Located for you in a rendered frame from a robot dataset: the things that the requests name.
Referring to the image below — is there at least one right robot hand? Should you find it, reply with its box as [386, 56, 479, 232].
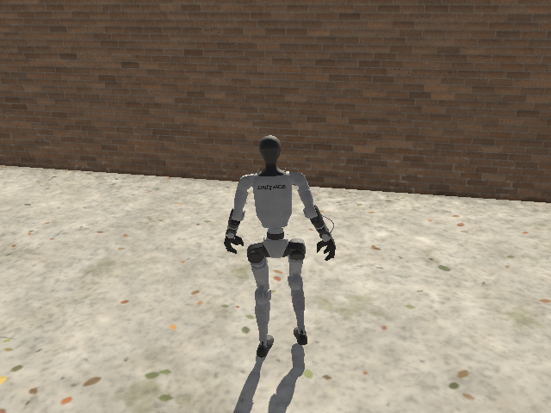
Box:
[317, 237, 336, 261]

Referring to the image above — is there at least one robot left upper arm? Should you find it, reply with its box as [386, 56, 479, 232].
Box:
[232, 174, 254, 221]

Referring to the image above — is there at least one robot right thigh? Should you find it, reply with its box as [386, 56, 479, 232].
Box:
[288, 238, 306, 290]

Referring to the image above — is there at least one left robot hand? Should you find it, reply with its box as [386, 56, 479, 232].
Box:
[224, 236, 244, 254]

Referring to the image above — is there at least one robot left forearm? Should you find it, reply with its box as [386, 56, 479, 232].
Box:
[226, 209, 240, 238]

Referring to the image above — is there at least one robot right upper arm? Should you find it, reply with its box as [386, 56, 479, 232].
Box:
[289, 172, 318, 219]

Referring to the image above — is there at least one robot torso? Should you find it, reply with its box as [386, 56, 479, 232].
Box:
[252, 168, 293, 258]

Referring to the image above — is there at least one robot right forearm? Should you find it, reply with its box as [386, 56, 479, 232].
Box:
[310, 205, 331, 242]

